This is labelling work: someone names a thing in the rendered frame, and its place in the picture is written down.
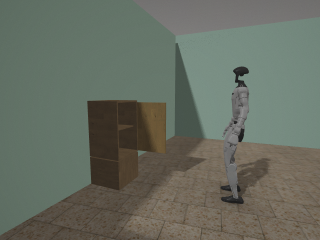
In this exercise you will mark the robot right foot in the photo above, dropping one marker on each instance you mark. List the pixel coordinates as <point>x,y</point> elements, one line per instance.
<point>228,188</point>

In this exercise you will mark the left robot forearm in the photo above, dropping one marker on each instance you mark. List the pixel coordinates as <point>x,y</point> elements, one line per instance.
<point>241,119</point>

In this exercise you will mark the right robot forearm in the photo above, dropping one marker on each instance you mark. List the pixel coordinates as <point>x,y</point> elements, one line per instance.
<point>232,121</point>

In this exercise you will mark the left robot hand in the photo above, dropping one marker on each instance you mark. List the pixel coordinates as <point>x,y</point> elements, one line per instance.
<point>232,141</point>

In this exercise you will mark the robot left upper arm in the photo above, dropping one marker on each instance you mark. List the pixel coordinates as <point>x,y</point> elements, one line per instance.
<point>243,96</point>

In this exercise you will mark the humanoid robot torso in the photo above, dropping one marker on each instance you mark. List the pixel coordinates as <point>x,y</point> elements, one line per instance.
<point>236,106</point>

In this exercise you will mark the cupboard door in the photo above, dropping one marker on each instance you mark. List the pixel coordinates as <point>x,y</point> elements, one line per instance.
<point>151,126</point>

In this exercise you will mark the right robot hand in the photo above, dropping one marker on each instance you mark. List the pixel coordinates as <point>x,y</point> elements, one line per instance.
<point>226,129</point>

